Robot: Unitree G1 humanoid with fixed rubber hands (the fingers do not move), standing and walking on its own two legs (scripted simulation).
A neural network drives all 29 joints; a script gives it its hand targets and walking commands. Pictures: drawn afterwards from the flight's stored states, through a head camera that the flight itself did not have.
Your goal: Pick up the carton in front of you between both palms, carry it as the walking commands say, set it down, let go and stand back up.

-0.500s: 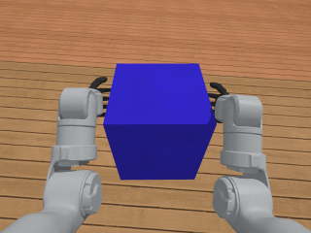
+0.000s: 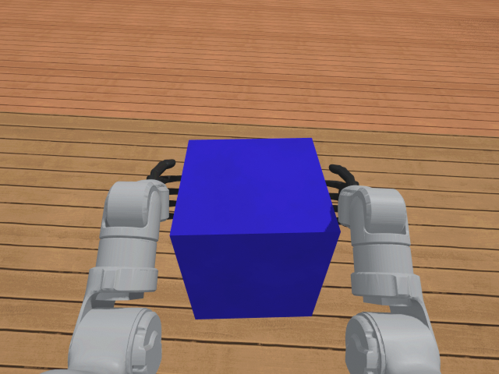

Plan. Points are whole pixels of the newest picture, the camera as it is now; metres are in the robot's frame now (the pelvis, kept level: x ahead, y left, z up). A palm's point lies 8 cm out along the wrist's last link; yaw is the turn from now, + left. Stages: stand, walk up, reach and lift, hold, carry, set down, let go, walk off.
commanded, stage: carry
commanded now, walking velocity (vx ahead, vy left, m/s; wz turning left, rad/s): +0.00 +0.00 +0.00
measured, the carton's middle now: (252, 230) +0.35 +0.00 +0.05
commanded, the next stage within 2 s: none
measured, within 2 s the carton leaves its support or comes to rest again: neither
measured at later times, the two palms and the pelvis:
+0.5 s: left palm (150, 211) +0.31 +0.15 +0.14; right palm (356, 217) +0.31 -0.15 +0.14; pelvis -0.03 +0.00 +0.01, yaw +0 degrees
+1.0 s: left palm (146, 221) +0.29 +0.15 +0.14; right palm (357, 227) +0.29 -0.15 +0.14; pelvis -0.05 +0.00 +0.01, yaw +0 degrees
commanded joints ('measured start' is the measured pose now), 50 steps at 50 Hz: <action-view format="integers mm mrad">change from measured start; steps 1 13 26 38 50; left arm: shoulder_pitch -715 -723 -730 -734 -732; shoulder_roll -1125 -1122 -1123 -1126 -1126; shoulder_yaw -559 -536 -531 -536 -539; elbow -94 -81 -83 -91 -97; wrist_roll -429 -425 -425 -431 -433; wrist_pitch -26 -29 -26 -24 -23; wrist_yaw -246 -243 -243 -245 -245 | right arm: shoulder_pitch -725 -742 -748 -747 -747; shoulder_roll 1099 1103 1109 1109 1110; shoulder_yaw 550 534 530 533 539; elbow -95 -81 -80 -90 -96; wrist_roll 416 425 429 429 432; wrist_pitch -35 -39 -37 -35 -33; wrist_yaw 244 244 243 240 240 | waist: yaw -6 -7 -6 -5 -6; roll -7 -5 -8 -8 -8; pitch -374 -337 -328 -333 -337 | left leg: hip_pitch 95 74 53 42 33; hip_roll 110 113 113 113 112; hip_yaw -72 -76 -78 -79 -80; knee -19 -75 -99 -102 -102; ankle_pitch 591 472 395 374 366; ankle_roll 27 31 33 34 35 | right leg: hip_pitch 178 172 158 146 139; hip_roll -120 -126 -130 -131 -131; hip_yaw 117 116 118 117 116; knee -34 -85 -113 -119 -120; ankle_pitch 562 463 402 379 369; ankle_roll -40 -40 -39 -38 -37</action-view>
